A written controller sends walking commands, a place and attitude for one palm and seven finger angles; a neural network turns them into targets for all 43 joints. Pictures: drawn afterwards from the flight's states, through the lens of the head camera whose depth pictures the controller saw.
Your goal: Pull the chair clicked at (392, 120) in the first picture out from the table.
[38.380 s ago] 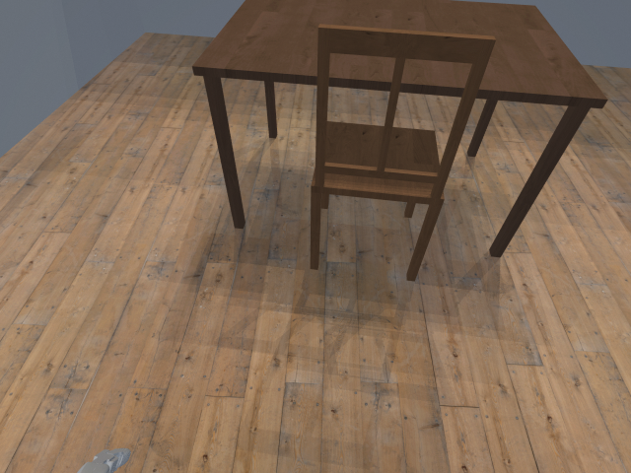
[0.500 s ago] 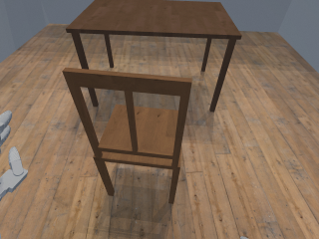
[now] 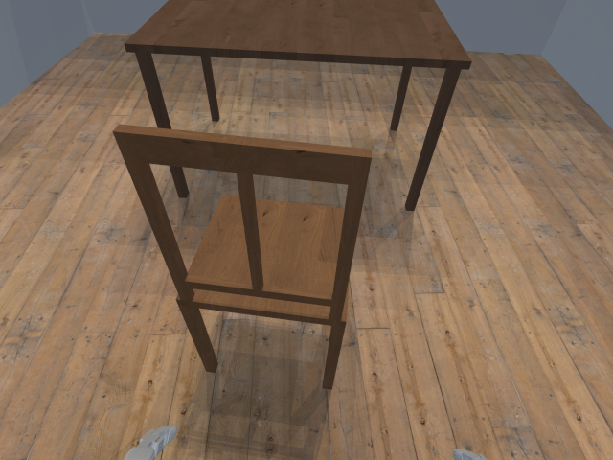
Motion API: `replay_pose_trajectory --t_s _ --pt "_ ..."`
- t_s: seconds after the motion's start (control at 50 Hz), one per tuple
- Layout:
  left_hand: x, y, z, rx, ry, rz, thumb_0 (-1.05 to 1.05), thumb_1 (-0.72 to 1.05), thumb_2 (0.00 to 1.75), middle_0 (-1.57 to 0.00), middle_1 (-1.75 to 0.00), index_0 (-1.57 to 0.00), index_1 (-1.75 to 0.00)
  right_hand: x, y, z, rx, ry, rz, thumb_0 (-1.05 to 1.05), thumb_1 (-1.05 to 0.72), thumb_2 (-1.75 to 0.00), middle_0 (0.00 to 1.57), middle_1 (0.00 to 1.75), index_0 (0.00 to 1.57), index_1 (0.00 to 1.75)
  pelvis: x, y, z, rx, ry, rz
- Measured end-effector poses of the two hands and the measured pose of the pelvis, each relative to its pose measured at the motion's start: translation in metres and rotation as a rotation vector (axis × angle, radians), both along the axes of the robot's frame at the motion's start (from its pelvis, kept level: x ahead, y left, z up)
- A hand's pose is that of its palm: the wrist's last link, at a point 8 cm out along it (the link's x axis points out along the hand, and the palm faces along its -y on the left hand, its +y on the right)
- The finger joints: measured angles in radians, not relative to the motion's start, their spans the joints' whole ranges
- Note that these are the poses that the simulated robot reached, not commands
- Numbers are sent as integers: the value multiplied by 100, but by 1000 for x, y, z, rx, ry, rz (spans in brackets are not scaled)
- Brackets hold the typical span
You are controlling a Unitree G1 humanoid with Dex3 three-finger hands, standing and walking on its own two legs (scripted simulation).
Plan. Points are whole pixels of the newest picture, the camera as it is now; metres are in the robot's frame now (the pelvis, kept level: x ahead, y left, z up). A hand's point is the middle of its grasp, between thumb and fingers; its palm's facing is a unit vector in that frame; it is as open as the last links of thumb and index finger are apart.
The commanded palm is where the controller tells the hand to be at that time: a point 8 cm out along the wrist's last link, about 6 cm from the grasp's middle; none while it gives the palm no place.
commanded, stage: let the arm hang, fingers relaxed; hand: left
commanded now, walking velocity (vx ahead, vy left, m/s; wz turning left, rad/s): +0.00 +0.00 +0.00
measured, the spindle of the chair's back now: (252, 238) +0.52 +0.13 -0.07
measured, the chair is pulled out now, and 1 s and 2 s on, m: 0.68 0.68 0.68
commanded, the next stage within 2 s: look to check the result in 0.88 s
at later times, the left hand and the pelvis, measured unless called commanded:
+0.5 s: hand out of the picture -0.03 +0.21 -0.15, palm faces -0.04 -0.96 -0.28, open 7.3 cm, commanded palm none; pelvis -0.01 +0.00 +0.01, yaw -1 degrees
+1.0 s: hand out of the picture +0.00 +0.16 -0.16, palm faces -0.04 -0.98 -0.20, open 7.3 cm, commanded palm none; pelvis -0.01 -0.01 +0.01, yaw -2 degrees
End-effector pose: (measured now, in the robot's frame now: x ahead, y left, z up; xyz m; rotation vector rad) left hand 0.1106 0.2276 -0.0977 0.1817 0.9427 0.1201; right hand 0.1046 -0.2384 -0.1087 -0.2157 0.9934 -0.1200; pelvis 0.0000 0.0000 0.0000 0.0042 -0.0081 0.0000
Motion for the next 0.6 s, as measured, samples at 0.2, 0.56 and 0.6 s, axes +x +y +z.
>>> replay_pose_trajectory --t_s 0.2,0.56,0.6 --pt "-88 7 -34 -25 304 35 -5 100 90 -21 -30 -21 -30 -81 7 -5 -14 263 -49 1 -91 -90 20 30 20 30 -13 1 10 -29 -15 -3" --pt "-136 17 -22 49 479 51 1 91 90 -20 -30 -20 -30 -151 30 -28 98 438 -124 0 -91 -90 20 30 20 30 -12 3 12 -6 -8 -29" --pt "-131 9 -24 31 469 44 1 91 90 -20 -30 -20 -30 -151 30 -28 99 436 -128 0 -91 -90 20 30 20 30 -11 2 12 -5 -8 -31"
